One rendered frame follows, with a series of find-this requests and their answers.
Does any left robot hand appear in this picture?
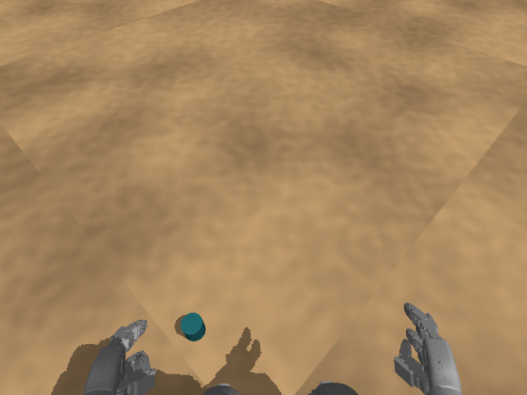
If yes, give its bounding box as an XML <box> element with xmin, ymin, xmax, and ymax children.
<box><xmin>83</xmin><ymin>319</ymin><xmax>156</xmax><ymax>395</ymax></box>

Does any tin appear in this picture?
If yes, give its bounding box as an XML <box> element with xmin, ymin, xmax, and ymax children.
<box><xmin>180</xmin><ymin>313</ymin><xmax>206</xmax><ymax>342</ymax></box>

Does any right robot hand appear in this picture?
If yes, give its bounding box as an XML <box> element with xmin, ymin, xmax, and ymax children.
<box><xmin>394</xmin><ymin>303</ymin><xmax>462</xmax><ymax>395</ymax></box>

